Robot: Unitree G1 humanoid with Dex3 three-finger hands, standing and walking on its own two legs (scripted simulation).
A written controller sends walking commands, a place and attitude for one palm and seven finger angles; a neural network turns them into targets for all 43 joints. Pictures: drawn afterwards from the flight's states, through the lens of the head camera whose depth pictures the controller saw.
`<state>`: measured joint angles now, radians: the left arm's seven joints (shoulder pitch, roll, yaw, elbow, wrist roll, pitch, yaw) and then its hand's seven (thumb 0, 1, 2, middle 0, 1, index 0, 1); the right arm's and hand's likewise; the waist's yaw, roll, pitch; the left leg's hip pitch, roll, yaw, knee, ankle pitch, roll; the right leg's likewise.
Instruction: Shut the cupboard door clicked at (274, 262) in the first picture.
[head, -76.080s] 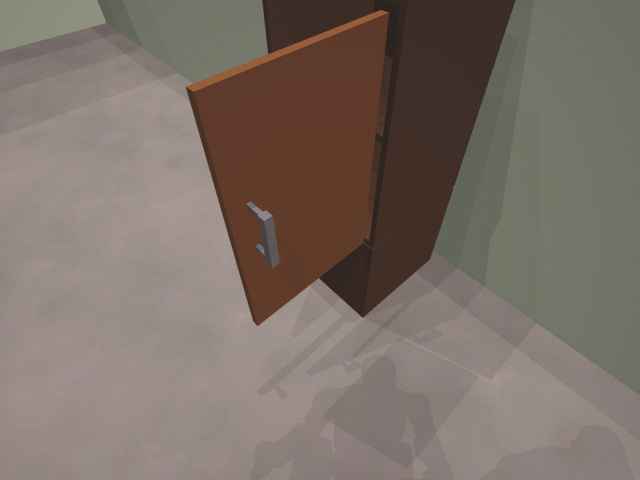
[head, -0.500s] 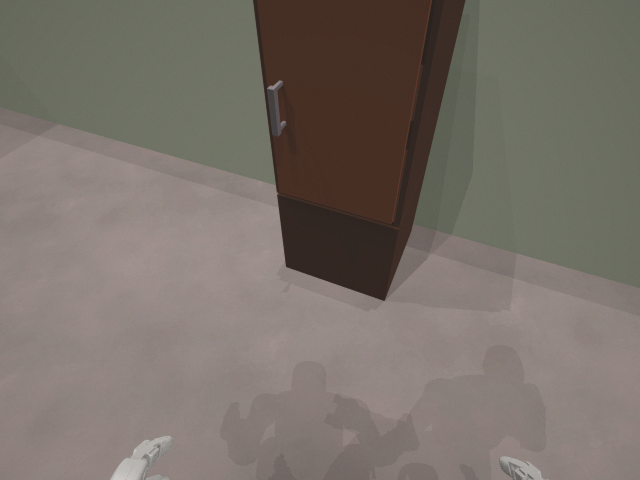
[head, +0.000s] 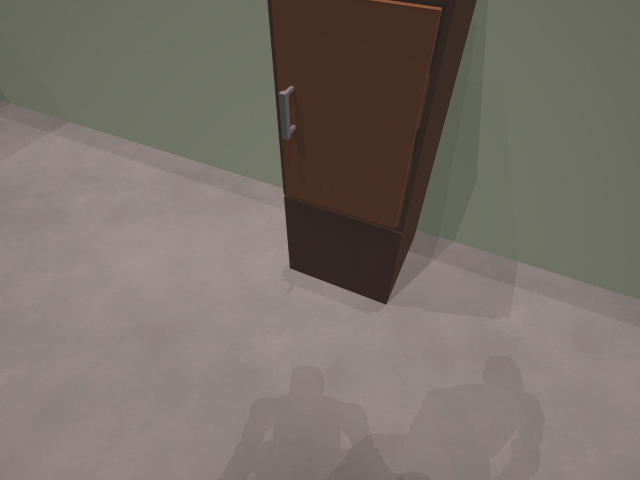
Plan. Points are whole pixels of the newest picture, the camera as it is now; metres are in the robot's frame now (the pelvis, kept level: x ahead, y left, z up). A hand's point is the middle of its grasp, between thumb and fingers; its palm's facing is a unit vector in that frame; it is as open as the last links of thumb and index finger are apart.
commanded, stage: let the arm hang, fingers relaxed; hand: left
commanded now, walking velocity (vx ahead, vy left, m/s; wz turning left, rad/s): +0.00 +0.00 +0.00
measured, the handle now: (288, 112) +0.98 +0.14 -0.04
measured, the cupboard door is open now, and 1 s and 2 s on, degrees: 0 0 0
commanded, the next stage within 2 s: look to check the result in 0.36 s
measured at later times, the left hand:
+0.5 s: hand out of the picture +0.03 +0.18 -0.17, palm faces +0.02 -0.98 -0.21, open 7.4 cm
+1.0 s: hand out of the picture +0.06 +0.18 -0.17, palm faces +0.03 -0.97 -0.24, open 7.4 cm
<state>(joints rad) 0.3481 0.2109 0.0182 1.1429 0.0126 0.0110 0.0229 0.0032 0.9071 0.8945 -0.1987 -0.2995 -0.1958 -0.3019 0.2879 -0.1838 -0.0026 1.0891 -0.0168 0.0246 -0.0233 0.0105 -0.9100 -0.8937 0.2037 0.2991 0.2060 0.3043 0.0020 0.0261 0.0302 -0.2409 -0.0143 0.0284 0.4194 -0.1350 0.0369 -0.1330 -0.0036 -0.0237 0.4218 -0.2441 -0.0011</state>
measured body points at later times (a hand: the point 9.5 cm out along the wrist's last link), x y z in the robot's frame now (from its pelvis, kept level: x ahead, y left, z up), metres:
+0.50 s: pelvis +0.02 -0.01 +0.00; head +0.02 -0.01 +0.45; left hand +0.03 +0.23 -0.16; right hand +0.02 -0.26 -0.15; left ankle +0.06 +0.09 -0.74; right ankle -0.01 -0.12 -0.74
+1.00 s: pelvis +0.04 -0.02 +0.00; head +0.05 -0.02 +0.45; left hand +0.06 +0.23 -0.15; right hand +0.08 -0.27 -0.15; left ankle +0.06 +0.09 -0.74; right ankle -0.01 -0.12 -0.74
